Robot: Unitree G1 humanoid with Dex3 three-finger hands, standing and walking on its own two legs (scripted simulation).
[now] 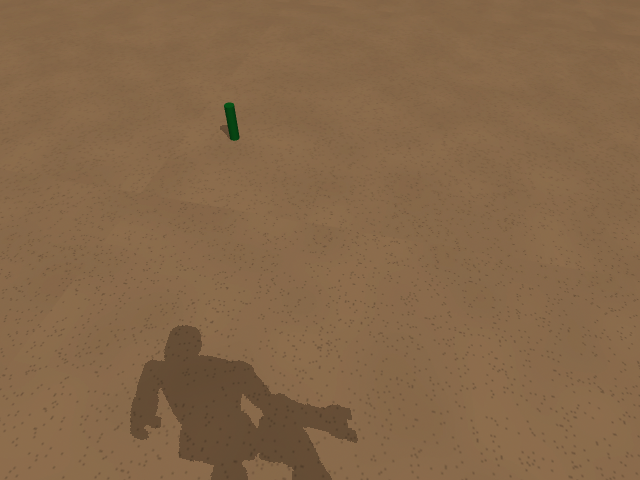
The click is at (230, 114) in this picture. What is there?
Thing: slim round
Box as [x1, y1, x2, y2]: [224, 103, 239, 140]
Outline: 226,103 224,104 229,134 230,138 235,140 239,137 234,107 232,103
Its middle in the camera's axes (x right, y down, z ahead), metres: -0.45 -0.62 +2.05
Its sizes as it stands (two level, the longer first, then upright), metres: 0.052 0.052 0.199
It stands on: the floor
